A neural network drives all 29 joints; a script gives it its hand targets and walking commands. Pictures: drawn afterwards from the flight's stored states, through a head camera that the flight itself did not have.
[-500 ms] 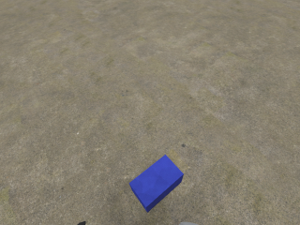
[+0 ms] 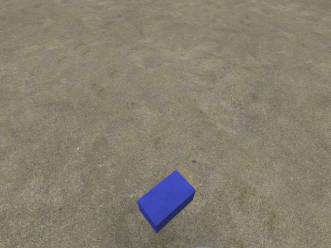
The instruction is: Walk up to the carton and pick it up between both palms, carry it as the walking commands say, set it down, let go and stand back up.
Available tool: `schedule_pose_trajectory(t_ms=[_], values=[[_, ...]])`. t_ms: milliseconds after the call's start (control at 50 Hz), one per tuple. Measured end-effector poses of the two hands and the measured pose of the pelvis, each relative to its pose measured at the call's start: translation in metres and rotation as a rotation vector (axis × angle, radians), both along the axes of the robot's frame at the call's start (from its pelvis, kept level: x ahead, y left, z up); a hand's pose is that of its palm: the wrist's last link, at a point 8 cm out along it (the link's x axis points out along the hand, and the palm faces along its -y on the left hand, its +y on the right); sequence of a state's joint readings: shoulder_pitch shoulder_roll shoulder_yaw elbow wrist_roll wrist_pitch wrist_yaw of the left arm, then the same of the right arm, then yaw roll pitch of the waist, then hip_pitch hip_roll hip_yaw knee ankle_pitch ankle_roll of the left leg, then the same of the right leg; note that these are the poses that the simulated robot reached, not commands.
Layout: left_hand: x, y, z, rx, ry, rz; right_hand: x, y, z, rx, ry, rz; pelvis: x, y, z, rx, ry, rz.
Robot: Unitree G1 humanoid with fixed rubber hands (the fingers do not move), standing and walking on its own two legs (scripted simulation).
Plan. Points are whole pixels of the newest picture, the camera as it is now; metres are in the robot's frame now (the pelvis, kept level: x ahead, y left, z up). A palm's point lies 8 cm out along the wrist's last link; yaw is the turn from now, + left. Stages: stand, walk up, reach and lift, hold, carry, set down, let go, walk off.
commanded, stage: walk up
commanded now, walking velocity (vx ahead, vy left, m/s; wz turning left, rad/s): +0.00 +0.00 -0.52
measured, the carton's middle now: (166, 200) +0.47 +0.00 -0.68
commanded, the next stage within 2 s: none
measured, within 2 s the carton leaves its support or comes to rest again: neither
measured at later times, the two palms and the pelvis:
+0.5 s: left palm out of the picture +0.10 +0.22 -0.13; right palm out of the picture +0.01 -0.25 -0.16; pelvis +0.01 -0.01 -0.01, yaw -6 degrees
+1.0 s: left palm out of the picture +0.07 +0.27 -0.15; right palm out of the picture +0.00 -0.21 -0.13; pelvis -0.03 +0.05 -0.01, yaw -13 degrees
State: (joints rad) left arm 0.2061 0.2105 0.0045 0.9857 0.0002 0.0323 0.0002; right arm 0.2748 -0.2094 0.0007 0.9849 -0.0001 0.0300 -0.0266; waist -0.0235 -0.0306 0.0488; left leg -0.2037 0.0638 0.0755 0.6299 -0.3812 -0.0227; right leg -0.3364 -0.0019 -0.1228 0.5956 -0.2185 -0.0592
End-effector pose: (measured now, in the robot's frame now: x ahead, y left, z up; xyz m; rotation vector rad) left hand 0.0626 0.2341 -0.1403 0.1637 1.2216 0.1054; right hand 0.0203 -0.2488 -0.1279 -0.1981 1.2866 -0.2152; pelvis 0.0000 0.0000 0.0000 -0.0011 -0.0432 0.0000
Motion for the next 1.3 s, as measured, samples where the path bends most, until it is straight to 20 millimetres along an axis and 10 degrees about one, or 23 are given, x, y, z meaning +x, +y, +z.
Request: schedule_pose_trajectory(t_ms=[480,780,1140,1300], values=[[0.042,-0.010,0.011,0.081,-0.007,-0.119,-0.013,0.000,-0.028,0.081,0.019,-0.102,0.012,-0.012,-0.008,0.047,0.026,-0.110],[0.022,-0.007,0.012,0.079,0.018,-0.148,0.010,-0.003,-0.017,0.063,-0.117,-0.116,-0.007,-0.006,-0.005,0.065,-0.007,-0.166],[0.023,0.055,-0.004,0.003,0.058,-0.296,-0.055,0.070,0.011,-0.033,-0.130,-0.270,-0.034,0.080,-0.001,-0.027,-0.012,-0.327],[0.055,0.060,-0.008,0.089,0.089,-0.471,-0.110,0.104,-0.027,0.041,-0.058,-0.450,-0.031,0.096,-0.018,0.057,0.046,-0.520]])
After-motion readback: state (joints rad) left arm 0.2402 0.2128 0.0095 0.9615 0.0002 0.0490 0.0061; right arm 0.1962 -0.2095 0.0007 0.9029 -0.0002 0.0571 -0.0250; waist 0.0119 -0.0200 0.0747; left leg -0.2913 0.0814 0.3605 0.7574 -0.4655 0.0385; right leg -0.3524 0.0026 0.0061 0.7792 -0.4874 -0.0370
